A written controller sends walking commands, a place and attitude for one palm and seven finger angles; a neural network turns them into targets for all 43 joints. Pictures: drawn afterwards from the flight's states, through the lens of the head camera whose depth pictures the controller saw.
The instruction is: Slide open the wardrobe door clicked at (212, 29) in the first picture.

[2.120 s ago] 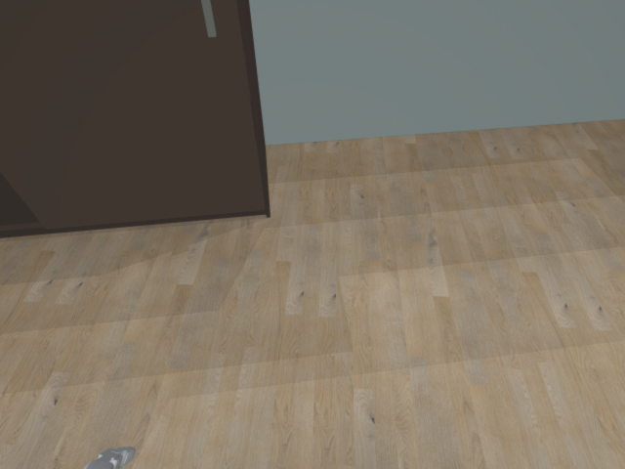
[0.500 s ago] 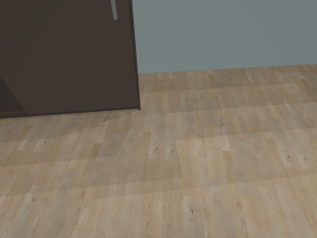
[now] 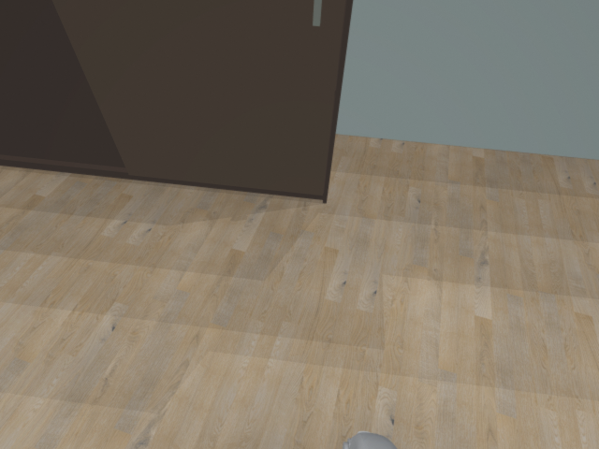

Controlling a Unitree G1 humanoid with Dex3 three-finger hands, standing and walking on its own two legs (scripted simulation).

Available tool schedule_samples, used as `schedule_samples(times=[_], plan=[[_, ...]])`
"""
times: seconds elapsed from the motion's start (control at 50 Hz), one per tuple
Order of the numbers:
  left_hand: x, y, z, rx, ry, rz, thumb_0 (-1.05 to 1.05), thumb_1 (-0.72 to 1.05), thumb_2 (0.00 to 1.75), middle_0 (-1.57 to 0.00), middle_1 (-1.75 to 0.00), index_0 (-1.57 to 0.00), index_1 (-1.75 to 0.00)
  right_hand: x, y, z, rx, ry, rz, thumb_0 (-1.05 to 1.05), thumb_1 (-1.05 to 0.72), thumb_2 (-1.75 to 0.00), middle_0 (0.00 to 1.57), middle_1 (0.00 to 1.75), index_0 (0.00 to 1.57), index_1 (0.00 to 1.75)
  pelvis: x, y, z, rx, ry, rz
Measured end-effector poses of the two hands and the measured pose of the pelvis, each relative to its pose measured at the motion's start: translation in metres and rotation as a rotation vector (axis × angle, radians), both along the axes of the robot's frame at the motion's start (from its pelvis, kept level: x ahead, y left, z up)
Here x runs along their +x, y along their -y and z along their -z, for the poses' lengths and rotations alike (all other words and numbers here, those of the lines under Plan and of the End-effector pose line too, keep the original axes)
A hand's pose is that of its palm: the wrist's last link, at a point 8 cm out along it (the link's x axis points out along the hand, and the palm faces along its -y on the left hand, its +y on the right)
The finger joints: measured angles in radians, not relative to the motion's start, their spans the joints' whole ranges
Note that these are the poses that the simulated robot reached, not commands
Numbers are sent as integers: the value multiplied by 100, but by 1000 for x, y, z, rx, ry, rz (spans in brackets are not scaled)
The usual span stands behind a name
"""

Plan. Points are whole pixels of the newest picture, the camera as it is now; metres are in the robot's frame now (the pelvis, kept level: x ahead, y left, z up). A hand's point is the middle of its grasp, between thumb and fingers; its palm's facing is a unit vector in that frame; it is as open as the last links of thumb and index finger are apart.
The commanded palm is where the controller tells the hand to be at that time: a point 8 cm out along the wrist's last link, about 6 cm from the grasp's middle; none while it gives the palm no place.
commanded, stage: walk to a spot facing it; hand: right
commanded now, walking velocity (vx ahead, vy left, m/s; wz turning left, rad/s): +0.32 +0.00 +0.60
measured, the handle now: out of the picture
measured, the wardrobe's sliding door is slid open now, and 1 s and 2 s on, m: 0.00 0.00 0.00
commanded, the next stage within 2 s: turn to face it in 1.64 s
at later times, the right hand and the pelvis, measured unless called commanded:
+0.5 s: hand (449, 361) +0.30 -0.26 -0.16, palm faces -0.27 +0.94 -0.20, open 7.4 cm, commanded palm none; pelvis +0.15 -0.08 +0.00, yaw +19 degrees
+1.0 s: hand (334, 257) +0.52 -0.07 -0.18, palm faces -0.58 +0.79 -0.20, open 7.2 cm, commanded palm none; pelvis +0.33 +0.03 -0.01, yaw +36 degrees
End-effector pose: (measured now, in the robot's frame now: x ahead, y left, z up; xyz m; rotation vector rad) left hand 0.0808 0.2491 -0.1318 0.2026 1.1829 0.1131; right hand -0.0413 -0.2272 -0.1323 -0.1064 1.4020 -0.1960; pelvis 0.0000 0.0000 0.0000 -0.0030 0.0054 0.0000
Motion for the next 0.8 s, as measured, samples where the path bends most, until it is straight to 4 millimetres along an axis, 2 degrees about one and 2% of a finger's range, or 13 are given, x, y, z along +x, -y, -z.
schedule_samples(times=[0.06, 0.12, 0.18, 0.24, 0.28, 0.32, 0.38, 0.44, 0.54, 0.64, 0.72, 0.8], plan=[[16, 6, -8, 8, 34, -28, 1, 90, 90, -20, -30, -20, -30, 7, 7, -1, 12, -32, -19, 1, -90, -90, 21, 30, 20, 30, 13, 8, -3, 3, -9, -32], [35, 16, -13, 18, 61, -43, 1, 90, 90, -20, -30, -20, -30, 23, 22, 2, 15, -45, -33, 1, -90, -90, 21, 30, 20, 30, 29, 20, -2, 10, -13, -61], [60, 31, -17, 33, 95, -54, 1, 90, 90, -20, -30, -20, -30, 47, 43, 10, 15, -46, -48, 1, -90, -90, 21, 30, 20, 30, 48, 36, 1, 18, -14, -92], [82, 46, -16, 62, 159, -77, 1, 90, 90, -20, -30, -20, -30, 81, 70, 26, 16, -42, -81, 1, -90, -90, 21, 30, 20, 30, 70, 54, 13, 31, -11, -134], [83, 56, -18, 72, 178, -110, 1, 90, 90, -20, -30, -21, -30, 114, 85, 31, 11, -33, -126, 1, -90, -90, 20, 30, 20, 30, 81, 63, 14, 27, 2, -173], [75, 64, -21, 71, 163, -160, 1, 90, 89, -20, -30, -21, -30, 154, 96, 29, 7, -2, -181, 1, -91, -90, 20, 30, 20, 30, 93, 68, 10, 30, 8, -208], [53, 78, -23, 64, 96, -240, 1, 90, 89, -20, -30, -21, -30, 221, 103, 19, 3, 81, -255, 1, -91, -90, 20, 30, 20, 30, 112, 73, 2, 33, 9, -254], [25, 89, -20, 57, 7, -336, 1, 91, 89, -20, -30, -21, -30, 286, 98, 9, 4, 164, -323, 1, -91, -90, 20, 30, 19, 30, 133, 76, -3, 34, 6, -297], [-22, 112, -15, 28, -160, -485, 1, 91, 89, -20, -30, -21, -30, 379, 67, 1, 27, 244, -442, 1, -91, -90, 19, 30, 19, 30, 167, 75, -4, 31, 3, -363], [-54, 140, -15, -24, -322, -615, 1, 91, 90, -20, -30, -20, -30, 456, 7, 3, 82, 273, -573, 1, -91, -90, 19, 30, 19, 30, 203, 62, 0, 31, 2, -427], [-62, 159, -14, -84, -437, -708, 1, 91, 90, -20, -30, -20, -30, 512, -58, 10, 136, 294, -682, 1, -91, -90, 19, 30, 19, 30, 234, 42, 8, 30, -5, -474], [-52, 161, -4, -153, -515, -783, 1, 90, 90, -20, -30, -20, -30, 558, -119, 21, 176, 350, -761, 1, -91, -90, 20, 30, 19, 30, 268, 10, 24, 21, -2, -516]])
